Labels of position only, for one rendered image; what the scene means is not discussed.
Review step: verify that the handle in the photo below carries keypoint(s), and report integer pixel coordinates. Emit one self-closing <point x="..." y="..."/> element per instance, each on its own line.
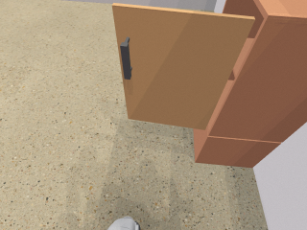
<point x="125" y="55"/>

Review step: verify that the left robot thigh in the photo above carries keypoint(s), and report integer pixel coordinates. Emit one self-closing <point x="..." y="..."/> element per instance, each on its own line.
<point x="124" y="224"/>

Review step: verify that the cupboard door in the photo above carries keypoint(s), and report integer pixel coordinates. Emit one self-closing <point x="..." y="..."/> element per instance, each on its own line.
<point x="181" y="61"/>

